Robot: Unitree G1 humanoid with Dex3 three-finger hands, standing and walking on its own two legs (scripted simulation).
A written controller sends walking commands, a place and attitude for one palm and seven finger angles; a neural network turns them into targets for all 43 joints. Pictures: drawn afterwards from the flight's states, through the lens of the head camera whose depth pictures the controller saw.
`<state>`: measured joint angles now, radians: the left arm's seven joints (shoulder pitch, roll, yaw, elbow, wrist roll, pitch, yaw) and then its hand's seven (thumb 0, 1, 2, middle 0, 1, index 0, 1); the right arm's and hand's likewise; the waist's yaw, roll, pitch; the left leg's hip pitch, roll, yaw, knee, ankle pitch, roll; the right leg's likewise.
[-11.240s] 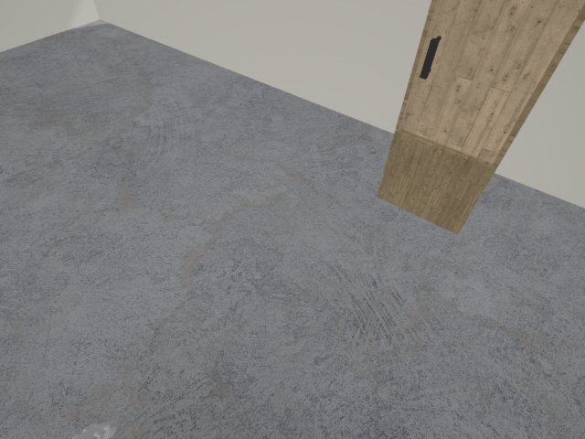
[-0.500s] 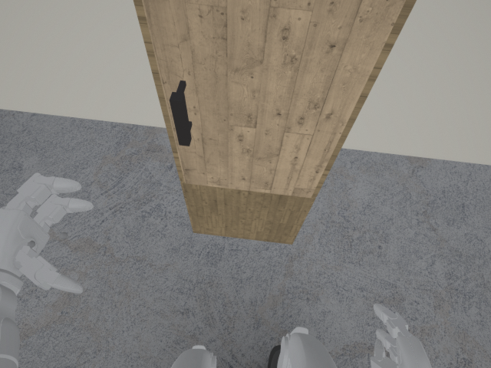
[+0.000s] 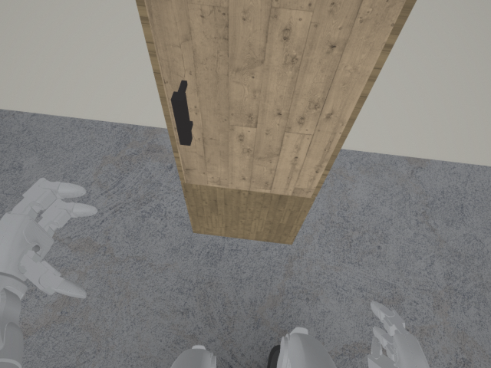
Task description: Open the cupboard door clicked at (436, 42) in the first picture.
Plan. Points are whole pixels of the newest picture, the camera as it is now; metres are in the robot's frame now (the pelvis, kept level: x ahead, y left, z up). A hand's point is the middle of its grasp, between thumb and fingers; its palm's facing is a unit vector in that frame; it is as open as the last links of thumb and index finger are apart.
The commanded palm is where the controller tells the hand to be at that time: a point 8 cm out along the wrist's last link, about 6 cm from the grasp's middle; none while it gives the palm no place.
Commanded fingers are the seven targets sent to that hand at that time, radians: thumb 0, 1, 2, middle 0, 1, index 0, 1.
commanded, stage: move the hooked fingers beside the handle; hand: left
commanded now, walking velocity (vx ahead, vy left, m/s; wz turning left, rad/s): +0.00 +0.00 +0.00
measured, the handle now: (184, 113) +0.56 +0.15 +0.03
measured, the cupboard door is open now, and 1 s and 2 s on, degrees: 0 0 0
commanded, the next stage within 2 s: none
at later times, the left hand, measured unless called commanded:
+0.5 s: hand (94, 196) +0.36 +0.26 +0.04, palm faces -0.08 -1.00 -0.02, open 14.0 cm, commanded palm +0.34 +0.30 +0.05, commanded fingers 0.00 -0.50 0.30 -0.30 -1.20 -0.30 -1.20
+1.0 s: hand (121, 159) +0.44 +0.24 +0.04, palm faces -0.08 -1.00 -0.01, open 14.0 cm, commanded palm +0.42 +0.29 +0.04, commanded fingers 0.00 -0.50 0.30 -0.30 -1.20 -0.30 -1.20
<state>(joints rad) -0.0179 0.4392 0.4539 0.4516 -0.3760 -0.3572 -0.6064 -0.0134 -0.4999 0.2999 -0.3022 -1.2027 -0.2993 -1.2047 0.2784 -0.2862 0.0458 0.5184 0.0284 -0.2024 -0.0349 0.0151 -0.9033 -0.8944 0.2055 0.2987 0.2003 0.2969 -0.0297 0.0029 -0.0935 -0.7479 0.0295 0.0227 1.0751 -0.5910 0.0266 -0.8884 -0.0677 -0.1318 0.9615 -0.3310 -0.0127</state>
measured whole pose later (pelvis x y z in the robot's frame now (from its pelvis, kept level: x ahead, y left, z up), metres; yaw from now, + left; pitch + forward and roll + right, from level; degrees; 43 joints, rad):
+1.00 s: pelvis +0.00 +0.00 -0.01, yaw -1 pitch +21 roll -2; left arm -0.60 0.53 0.46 0.94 -0.22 -0.39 -0.52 -0.01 -0.50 0.30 -0.30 -1.20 -0.30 -1.20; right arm 0.33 -0.29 0.04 0.56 0.02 -0.03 -0.03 0.01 -0.90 -0.89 0.21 0.30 0.20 0.30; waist -0.11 0.00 -0.10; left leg -0.88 0.04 0.04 1.10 -0.59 0.03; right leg -1.03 -0.06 -0.11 0.98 -0.32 -0.01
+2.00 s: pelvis +0.02 +0.01 -0.01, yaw -3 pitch +26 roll -4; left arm -0.79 0.61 0.50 1.05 -0.13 -0.39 -0.43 -0.01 -0.50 0.30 -0.30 -1.20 -0.30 -1.21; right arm 0.40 -0.27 0.05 0.55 -0.01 0.11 0.01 0.01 -0.91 -0.89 0.21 0.30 0.20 0.30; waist -0.19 0.02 -0.10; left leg -0.95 0.06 0.03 1.10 -0.61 0.03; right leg -1.09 -0.03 -0.11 0.95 -0.31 -0.01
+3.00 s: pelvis +0.01 +0.01 -0.02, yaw -2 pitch +26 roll -4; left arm -0.86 0.55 0.42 1.11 -0.12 -0.42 -0.35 -0.01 -0.50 0.30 -0.30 -1.20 -0.28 -1.21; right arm 0.39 -0.27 0.05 0.58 -0.02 0.10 0.02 0.01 -0.91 -0.89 0.20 0.30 0.20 0.30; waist -0.19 0.02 -0.10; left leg -0.98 0.04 0.03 1.14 -0.61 0.04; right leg -1.12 -0.05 -0.12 0.98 -0.31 0.00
